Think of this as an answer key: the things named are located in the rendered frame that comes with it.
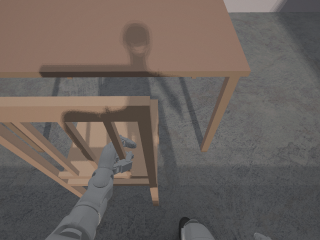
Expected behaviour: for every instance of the right robot foot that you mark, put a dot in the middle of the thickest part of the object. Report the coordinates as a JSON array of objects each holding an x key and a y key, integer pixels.
[{"x": 182, "y": 222}]

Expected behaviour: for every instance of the chair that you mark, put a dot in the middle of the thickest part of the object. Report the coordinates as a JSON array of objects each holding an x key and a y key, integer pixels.
[{"x": 101, "y": 119}]

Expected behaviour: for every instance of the left robot hand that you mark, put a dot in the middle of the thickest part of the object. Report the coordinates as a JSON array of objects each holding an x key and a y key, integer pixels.
[{"x": 109, "y": 158}]

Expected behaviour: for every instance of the robot right shin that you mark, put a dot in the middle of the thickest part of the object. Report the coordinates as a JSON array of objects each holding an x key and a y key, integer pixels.
[{"x": 191, "y": 221}]

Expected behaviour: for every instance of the robot left forearm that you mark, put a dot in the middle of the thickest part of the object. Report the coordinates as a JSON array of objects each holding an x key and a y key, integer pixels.
[{"x": 86, "y": 215}]

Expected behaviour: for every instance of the table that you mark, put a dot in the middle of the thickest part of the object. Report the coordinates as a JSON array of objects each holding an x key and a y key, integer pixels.
[{"x": 122, "y": 38}]

